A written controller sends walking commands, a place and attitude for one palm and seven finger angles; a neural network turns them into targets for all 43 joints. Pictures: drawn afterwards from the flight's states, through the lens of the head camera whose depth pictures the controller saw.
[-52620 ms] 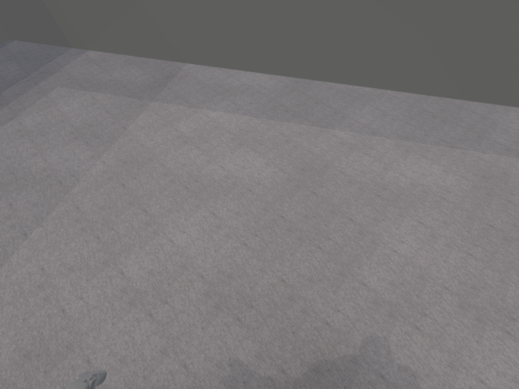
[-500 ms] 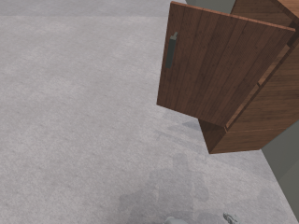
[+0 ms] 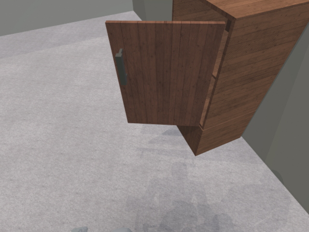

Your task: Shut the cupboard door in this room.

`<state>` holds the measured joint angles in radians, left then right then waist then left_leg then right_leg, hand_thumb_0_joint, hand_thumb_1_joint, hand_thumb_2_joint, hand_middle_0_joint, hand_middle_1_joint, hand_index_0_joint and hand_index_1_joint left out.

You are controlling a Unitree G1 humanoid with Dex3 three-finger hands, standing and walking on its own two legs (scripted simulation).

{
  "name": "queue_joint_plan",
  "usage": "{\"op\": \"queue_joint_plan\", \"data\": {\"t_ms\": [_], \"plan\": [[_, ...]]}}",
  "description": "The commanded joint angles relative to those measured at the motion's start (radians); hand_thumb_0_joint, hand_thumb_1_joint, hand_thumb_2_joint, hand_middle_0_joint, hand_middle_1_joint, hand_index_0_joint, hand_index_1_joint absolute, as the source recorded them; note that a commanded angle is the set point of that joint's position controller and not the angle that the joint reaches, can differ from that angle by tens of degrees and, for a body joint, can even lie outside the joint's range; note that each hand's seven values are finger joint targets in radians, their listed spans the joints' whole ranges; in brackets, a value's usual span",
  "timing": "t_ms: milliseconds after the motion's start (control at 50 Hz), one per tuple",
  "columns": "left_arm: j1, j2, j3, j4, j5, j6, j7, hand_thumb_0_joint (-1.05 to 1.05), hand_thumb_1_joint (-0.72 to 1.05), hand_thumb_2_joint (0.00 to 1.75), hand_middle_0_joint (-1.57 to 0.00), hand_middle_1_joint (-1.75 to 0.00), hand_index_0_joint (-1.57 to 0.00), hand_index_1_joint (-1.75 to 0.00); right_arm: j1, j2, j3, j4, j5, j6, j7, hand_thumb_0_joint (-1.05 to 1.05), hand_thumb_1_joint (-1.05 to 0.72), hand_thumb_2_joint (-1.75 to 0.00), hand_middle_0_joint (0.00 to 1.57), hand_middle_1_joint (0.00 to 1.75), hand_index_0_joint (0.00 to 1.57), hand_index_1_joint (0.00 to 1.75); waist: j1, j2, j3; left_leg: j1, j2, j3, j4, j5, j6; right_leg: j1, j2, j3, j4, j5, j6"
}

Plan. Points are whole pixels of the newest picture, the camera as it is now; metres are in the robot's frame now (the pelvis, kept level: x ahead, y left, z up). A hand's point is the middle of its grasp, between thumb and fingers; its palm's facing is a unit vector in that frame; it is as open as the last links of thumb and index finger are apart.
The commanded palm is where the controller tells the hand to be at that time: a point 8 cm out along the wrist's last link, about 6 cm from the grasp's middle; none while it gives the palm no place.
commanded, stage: take the last steps up to it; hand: left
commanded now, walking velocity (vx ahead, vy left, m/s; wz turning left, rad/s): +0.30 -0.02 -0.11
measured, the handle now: (122, 67) +0.72 +0.15 +0.01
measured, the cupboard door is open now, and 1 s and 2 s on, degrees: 63 63 63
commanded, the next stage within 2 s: come to a stop and stand still in 0.70 s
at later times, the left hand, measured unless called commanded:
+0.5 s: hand (108, 218) +0.19 +0.16 -0.17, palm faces -0.10 -0.98 -0.19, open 7.4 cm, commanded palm none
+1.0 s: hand (130, 205) +0.23 +0.10 -0.19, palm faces +0.04 -0.99 -0.13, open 7.3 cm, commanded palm none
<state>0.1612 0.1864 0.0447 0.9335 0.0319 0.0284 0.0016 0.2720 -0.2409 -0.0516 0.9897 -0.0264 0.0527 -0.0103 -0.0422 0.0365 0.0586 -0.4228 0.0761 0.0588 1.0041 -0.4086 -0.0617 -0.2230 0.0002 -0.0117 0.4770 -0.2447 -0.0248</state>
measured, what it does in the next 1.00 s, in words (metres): walks ahead: left foot, then right foot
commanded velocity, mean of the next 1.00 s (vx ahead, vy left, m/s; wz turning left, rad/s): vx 0.11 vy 0.00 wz -0.02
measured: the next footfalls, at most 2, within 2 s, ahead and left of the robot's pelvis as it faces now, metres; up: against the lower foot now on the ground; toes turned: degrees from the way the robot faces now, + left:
left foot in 0.14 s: +0.07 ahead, +0.13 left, +0.00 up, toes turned +5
right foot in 0.52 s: +0.23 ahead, -0.12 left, +0.00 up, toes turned -2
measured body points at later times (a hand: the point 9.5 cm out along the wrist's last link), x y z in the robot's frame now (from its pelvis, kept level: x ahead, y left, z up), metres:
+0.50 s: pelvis +0.12 -0.02 -0.01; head +0.14 -0.03 +0.44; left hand +0.20 +0.21 -0.15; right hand -0.01 -0.21 -0.16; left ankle +0.03 +0.13 -0.74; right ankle +0.18 -0.12 -0.73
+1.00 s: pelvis +0.26 -0.05 +0.00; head +0.27 -0.04 +0.45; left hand +0.23 +0.15 -0.17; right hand +0.33 -0.27 -0.15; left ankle +0.30 +0.06 -0.74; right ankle +0.18 -0.12 -0.74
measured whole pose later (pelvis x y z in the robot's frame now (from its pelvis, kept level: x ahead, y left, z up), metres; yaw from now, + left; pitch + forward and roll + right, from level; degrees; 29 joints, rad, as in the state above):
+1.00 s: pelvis +0.26 -0.05 +0.00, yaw -3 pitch -1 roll +0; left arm 0.32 0.09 0.02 1.13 0.02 -0.01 0.04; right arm 0.16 -0.14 -0.01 1.04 -0.01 -0.02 -0.04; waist 0.03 -0.02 0.04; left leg -0.29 0.04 0.07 0.53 -0.22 0.01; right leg -0.08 0.03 -0.13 0.45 -0.35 -0.05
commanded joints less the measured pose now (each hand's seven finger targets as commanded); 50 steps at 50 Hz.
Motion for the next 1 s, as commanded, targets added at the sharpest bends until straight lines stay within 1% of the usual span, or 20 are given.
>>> {"op": "queue_joint_plan", "data": {"t_ms": [0, 60, 80, 100, 120, 140, 200, 300, 380, 440, 460, 480, 500, 520, 560, 640, 780, 840, 900, 980], "plan": [[0.033, 0.208, 0.056, -0.039, 0.001, -0.035, 0.004, 0.00, 0.90, 0.90, -0.20, -0.30, -0.20, -0.30, 0.018, -0.027, -0.006, -0.061, -0.003, -0.044, 0.015, 0.00, -0.90, -0.90, 0.20, 0.30, 0.20, 0.30, 0.046, -0.201, -0.007, 0.045, -0.006, 0.027, -0.245, -0.020, 0.014, -0.033, -0.220, 0.228, -0.267, -0.240, -0.167], [0.021, 0.189, 0.056, -0.020, -0.007, -0.033, -0.001, 0.00, 0.90, 0.90, -0.20, -0.30, -0.20, -0.30, 0.138, -0.013, -0.001, -0.012, -0.005, -0.068, 0.009, 0.00, -0.90, -0.90, 0.20, 0.30, 0.20, 0.30, -0.005, -0.176, 0.002, 0.265, -0.035, 0.067, -0.491, 0.082, 0.021, -0.148, -0.173, 0.198, -0.189, -0.351, -0.129], [0.021, 0.148, 0.048, -0.019, -0.014, -0.030, -0.005, 0.00, 0.90, 0.90, -0.20, -0.30, -0.20, -0.30, 0.208, -0.031, 0.000, 0.014, -0.007, -0.079, 0.003, 0.00, -0.90, -0.90, 0.20, 0.30, 0.20, 0.30, -0.028, -0.067, -0.013, 0.372, -0.028, 0.034, -0.579, 0.076, 0.027, -0.223, -0.119, 0.161, -0.095, -0.357, -0.099], [0.031, 0.075, 0.035, -0.031, -0.020, -0.027, -0.011, 0.00, 0.90, 0.90, -0.20, -0.30, -0.20, -0.30, 0.274, -0.103, -0.016, 0.038, -0.018, -0.087, -0.005, 0.00, -0.90, -0.90, 0.20, 0.30, 0.20, 0.30, -0.049, 0.198, 0.012, 0.415, 0.146, -0.244, -0.734, -0.148, 0.081, -0.362, -0.009, 0.074, 0.147, -0.343, -0.048], [0.000, 0.045, 0.026, -0.058, -0.021, -0.031, -0.011, 0.00, 0.90, 0.90, -0.20, -0.30, -0.20, -0.30, 0.324, -0.173, -0.031, 0.032, -0.025, -0.086, -0.016, 0.00, -0.90, -0.90, 0.20, 0.30, 0.20, 0.30, -0.073, 0.355, 0.055, 0.365, 0.347, -0.532, -0.901, -0.348, 0.169, -0.455, 0.057, -0.047, 0.379, -0.345, -0.013], [-0.058, 0.080, 0.036, -0.076, -0.012, -0.033, -0.018, 0.00, 0.90, 0.90, -0.20, -0.30, -0.20, -0.30, 0.295, -0.172, -0.029, 0.021, -0.023, -0.080, -0.020, 0.00, -0.90, -0.90, 0.20, 0.30, 0.20, 0.30, -0.062, 0.207, 0.119, 0.273, 0.387, -0.550, -0.945, -0.392, 0.224, -0.462, -0.014, 0.039, 0.501, -0.267, -0.029], [-0.011, 0.078, 0.046, -0.024, 0.002, -0.040, -0.035, 0.00, 0.90, 0.90, -0.20, -0.30, -0.20, -0.30, 0.178, -0.084, -0.001, 0.004, -0.016, -0.105, -0.020, 0.00, -0.90, -0.90, 0.20, 0.30, 0.20, 0.30, 0.008, 0.120, 0.107, 0.234, 0.263, -0.323, -0.907, -0.100, 0.180, -0.424, -0.058, 0.037, 0.592, -0.099, -0.014], [-0.006, 0.021, 0.020, 0.001, -0.010, -0.047, -0.036, 0.00, 0.90, 0.90, -0.20, -0.30, -0.20, -0.30, 0.255, -0.048, 0.009, 0.061, -0.007, -0.122, -0.028, 0.00, -0.90, -0.90, 0.20, 0.30, 0.20, 0.30, 0.002, 0.090, 0.022, 0.405, 0.194, -0.077, -0.801, 0.440, 0.189, -0.362, -0.053, -0.038, 0.388, -0.014, 0.010], [-0.042, 0.013, 0.016, 0.003, -0.011, -0.049, -0.034, 0.00, 0.90, 0.90, -0.20, -0.30, -0.20, -0.30, 0.270, -0.051, 0.002, 0.092, -0.008, -0.109, -0.024, 0.00, -0.90, -0.90, 0.20, 0.30, 0.20, 0.30, -0.015, 0.122, 0.045, 0.368, 0.208, -0.050, -0.778, 0.399, 0.205, -0.264, -0.039, -0.086, 0.208, -0.029, -0.002], [0.048, 0.025, 0.030, 0.040, -0.011, -0.052, -0.032, 0.00, 0.90, 0.90, -0.20, -0.30, -0.20, -0.30, 0.221, -0.054, -0.003, 0.095, -0.004, -0.099, -0.022, 0.00, -0.90, -0.90, 0.20, 0.30, 0.20, 0.30, 0.037, 0.089, 0.035, 0.269, 0.193, -0.026, -0.702, 0.310, 0.184, -0.055, -0.009, -0.115, 0.084, 0.043, -0.015], [0.131, 0.060, 0.040, 0.069, -0.009, -0.058, -0.027, 0.00, 0.90, 0.90, -0.20, -0.30, -0.20, -0.30, 0.210, -0.040, 0.000, 0.098, 0.002, -0.097, -0.018, 0.00, -0.90, -0.90, 0.20, 0.30, 0.20, 0.30, 0.079, 0.020, 0.012, 0.189, 0.150, 0.004, -0.593, 0.313, 0.158, 0.100, -0.001, -0.095, 0.017, 0.057, -0.028], [0.268, 0.117, 0.056, 0.112, -0.004, -0.068, -0.019, 0.00, 0.90, 0.90, -0.20, -0.30, -0.20, -0.30, 0.192, -0.014, 0.005, 0.089, 0.013, -0.101, -0.011, 0.00, -0.90, -0.90, 0.20, 0.30, 0.20, 0.30, 0.143, -0.096, -0.065, 0.063, 0.077, 0.075, -0.395, 0.225, 0.121, 0.296, -0.109, 0.060, -0.050, -0.035, -0.067], [0.386, 0.214, 0.081, 0.148, -0.003, -0.077, -0.006, 0.00, 0.90, 0.90, -0.20, -0.30, -0.20, -0.30, 0.199, 0.046, 0.014, 0.060, 0.023, -0.103, -0.004, 0.00, -0.90, -0.90, 0.20, 0.30, 0.20, 0.30, 0.171, -0.366, -0.114, -0.128, -0.066, 0.135, -0.109, -0.148, 0.080, 0.417, -0.349, 0.407, -0.206, -0.148, -0.157], [0.381, 0.215, 0.073, 0.149, -0.018, -0.072, 0.003, 0.00, 0.90, 0.90, -0.20, -0.30, -0.20, -0.30, 0.152, 0.011, 0.005, 0.044, 0.016, -0.091, -0.006, 0.00, -0.90, -0.90, 0.20, 0.30, 0.20, 0.30, 0.159, -0.300, -0.068, -0.163, -0.045, 0.019, 0.091, -0.221, 0.095, 0.301, -0.410, 0.514, -0.320, -0.236, -0.196], [0.214, 0.133, 0.057, 0.115, -0.018, -0.070, 0.017, 0.00, 0.90, 0.90, -0.20, -0.30, -0.20, -0.30, 0.130, 0.026, -0.008, 0.067, 0.011, -0.082, -0.003, 0.00, -0.90, -0.90, 0.20, 0.30, 0.20, 0.30, 0.087, -0.224, 0.033, -0.166, 0.014, -0.046, 0.179, -0.040, 0.099, 0.111, -0.359, 0.403, -0.344, -0.287, -0.181], [0.131, 0.028, 0.022, 0.089, -0.011, -0.091, 0.021, 0.00, 0.90, 0.90, -0.20, -0.30, -0.20, -0.30, 0.165, 0.092, 0.008, 0.091, -0.002, -0.065, 0.001, 0.00, -0.90, -0.90, 0.20, 0.30, 0.20, 0.30, 0.008, -0.089, 0.017, -0.044, 0.038, -0.030, 0.047, 0.097, 0.064, -0.022, -0.259, 0.092, -0.310, 0.149, -0.155], [0.199, 0.059, 0.017, 0.138, -0.010, -0.109, 0.019, 0.00, 0.90, 0.90, -0.20, -0.30, -0.20, -0.30, 0.021, 0.090, 0.017, 0.033, 0.008, -0.078, 0.009, 0.00, -0.90, -0.90, 0.20, 0.30, 0.20, 0.30, 0.040, -0.088, -0.029, -0.047, 0.006, 0.010, -0.289, 0.123, 0.046, 0.163, -0.261, 0.056, -0.234, 0.499, -0.179], [0.189, 0.035, 0.002, 0.155, -0.018, -0.099, 0.031, 0.00, 0.90, 0.90, -0.20, -0.30, -0.20, -0.30, 0.011, 0.079, 0.035, 0.046, 0.011, -0.083, -0.006, 0.00, -0.90, -0.90, 0.20, 0.30, 0.20, 0.30, 0.032, -0.104, -0.057, 0.123, -0.020, -0.008, -0.483, 0.251, 0.040, 0.153, -0.218, 0.016, -0.125, 0.681, -0.120], [0.228, 0.007, -0.008, 0.156, -0.027, -0.071, 0.052, 0.00, 0.90, 0.90, -0.20, -0.30, -0.20, -0.30, 0.062, -0.018, 0.027, 0.063, 0.012, -0.092, -0.024, 0.00, -0.90, -0.90, 0.20, 0.30, 0.20, 0.30, 0.032, 0.019, -0.112, 0.366, 0.123, -0.118, -0.498, 1.019, 0.123, 0.026, -0.121, -0.034, -0.046, 0.358, 0.004], [0.241, 0.039, -0.001, 0.144, -0.015, -0.032, 0.061, 0.00, 0.90, 0.90, -0.20, -0.30, -0.20, -0.30, 0.014, -0.039, 0.014, 0.044, 0.021, -0.053, -0.048, 0.00, -0.90, -0.90, 0.20, 0.30, 0.20, 0.30, 0.032, 0.095, -0.037, 0.347, 0.154, -0.131, -0.490, 1.087, 0.160, -0.004, -0.098, -0.034, -0.041, 0.270, 0.016]]}}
